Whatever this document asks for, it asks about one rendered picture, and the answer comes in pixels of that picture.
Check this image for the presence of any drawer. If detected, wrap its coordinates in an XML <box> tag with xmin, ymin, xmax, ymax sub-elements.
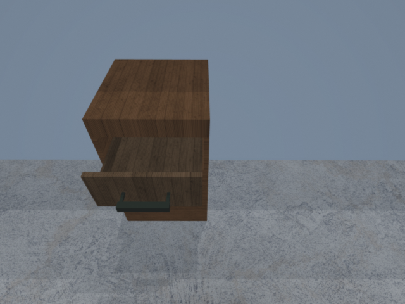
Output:
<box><xmin>81</xmin><ymin>137</ymin><xmax>203</xmax><ymax>206</ymax></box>

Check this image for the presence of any handle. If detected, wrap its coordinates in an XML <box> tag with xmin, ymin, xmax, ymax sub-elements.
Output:
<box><xmin>116</xmin><ymin>192</ymin><xmax>170</xmax><ymax>212</ymax></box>

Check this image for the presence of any cabinet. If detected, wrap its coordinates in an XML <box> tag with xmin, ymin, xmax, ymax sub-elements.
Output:
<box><xmin>82</xmin><ymin>59</ymin><xmax>210</xmax><ymax>221</ymax></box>

